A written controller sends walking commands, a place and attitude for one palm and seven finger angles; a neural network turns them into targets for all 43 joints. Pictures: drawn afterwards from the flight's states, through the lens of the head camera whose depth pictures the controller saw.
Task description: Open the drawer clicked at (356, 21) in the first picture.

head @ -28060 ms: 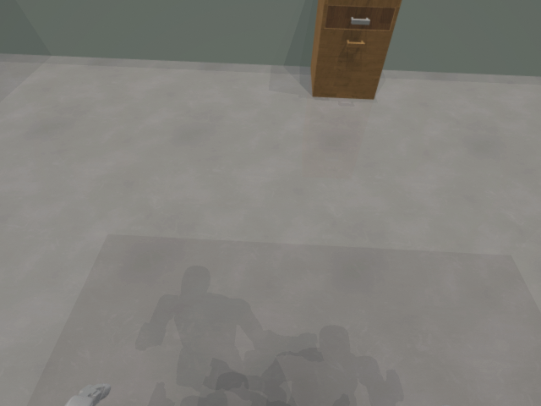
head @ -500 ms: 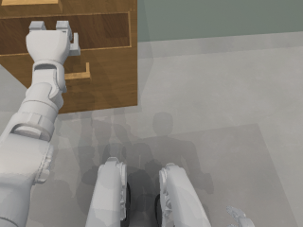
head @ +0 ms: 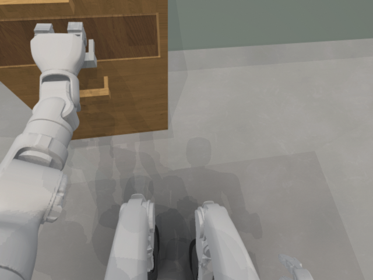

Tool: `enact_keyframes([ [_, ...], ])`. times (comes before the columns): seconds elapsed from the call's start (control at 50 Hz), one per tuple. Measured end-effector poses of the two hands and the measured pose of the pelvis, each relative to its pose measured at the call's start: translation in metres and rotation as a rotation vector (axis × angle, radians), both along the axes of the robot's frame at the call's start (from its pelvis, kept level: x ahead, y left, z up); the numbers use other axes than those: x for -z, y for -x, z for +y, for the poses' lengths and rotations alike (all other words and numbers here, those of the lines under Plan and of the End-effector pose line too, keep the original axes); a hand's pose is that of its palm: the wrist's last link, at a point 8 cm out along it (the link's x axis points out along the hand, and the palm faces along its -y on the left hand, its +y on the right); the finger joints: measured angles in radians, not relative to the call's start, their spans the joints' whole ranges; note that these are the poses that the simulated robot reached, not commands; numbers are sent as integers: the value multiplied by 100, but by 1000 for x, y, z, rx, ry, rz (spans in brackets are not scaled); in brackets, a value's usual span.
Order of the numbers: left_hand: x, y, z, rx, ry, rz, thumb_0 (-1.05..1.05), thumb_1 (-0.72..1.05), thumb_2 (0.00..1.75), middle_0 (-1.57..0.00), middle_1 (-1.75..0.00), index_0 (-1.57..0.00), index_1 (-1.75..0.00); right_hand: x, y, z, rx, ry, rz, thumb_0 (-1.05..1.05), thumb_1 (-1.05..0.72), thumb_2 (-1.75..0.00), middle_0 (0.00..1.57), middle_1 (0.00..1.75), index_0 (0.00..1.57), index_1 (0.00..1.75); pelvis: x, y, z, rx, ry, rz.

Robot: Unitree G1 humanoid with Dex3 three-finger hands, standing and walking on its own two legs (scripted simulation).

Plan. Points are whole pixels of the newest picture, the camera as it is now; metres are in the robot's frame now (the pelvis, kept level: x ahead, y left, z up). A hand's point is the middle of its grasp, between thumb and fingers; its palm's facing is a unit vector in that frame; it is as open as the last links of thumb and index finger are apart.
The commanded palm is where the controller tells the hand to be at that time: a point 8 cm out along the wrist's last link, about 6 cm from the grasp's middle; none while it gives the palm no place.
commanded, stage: move the hooked fingers above the handle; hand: left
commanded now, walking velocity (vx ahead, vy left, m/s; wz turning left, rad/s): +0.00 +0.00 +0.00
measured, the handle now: (70, 53) +0.59 +0.26 +0.02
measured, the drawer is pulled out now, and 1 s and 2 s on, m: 0.00 0.00 0.00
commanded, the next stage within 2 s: lower the fingers behind the handle in 0.70 s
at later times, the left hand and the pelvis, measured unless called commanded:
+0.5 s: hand (68, 69) +0.54 +0.25 +0.03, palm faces +0.02 +0.10 -0.99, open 13.8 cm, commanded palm +0.53 +0.19 -0.02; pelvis +0.00 +0.00 +0.00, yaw +0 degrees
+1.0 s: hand (74, 72) +0.54 +0.24 +0.01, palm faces +0.08 +0.04 -1.00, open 14.1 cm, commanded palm +0.53 +0.19 -0.04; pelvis +0.00 +0.00 -0.01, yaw -1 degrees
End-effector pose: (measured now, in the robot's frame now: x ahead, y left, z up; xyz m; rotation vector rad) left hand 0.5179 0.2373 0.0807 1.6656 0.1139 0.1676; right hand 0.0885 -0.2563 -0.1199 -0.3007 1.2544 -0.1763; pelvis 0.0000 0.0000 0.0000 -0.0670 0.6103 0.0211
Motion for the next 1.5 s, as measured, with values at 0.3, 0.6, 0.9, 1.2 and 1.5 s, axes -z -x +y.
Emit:
enact_keyframes([
  [0.3,0,-2,1,10,-1,5,0,-49,30,-40,-164,-31,-120,3,1,3,4,-5,10,0,-91,-90,21,30,21,30,2,0,2,1,1,2],
  [0.6,0,-2,0,2,0,4,0,-49,30,-37,-162,-32,-120,3,-3,4,-1,-11,9,0,-91,-90,21,30,21,30,0,-1,2,-1,1,3],
  [0.9,14,-3,0,4,49,-44,0,-49,30,-31,-127,-20,-138,3,0,1,-9,9,48,0,-91,-90,21,30,21,30,5,-3,1,1,11,19],
  [1.2,17,-2,-2,-18,52,-42,0,-49,30,-32,-121,-13,-143,7,4,4,-6,12,29,0,-91,-90,21,30,21,30,12,3,4,3,17,8],
  [1.5,22,-1,-1,-29,37,-65,0,-49,30,-32,-120,-12,-143,23,2,3,-19,8,25,0,-91,-90,21,30,21,30,26,8,3,4,10,6],
])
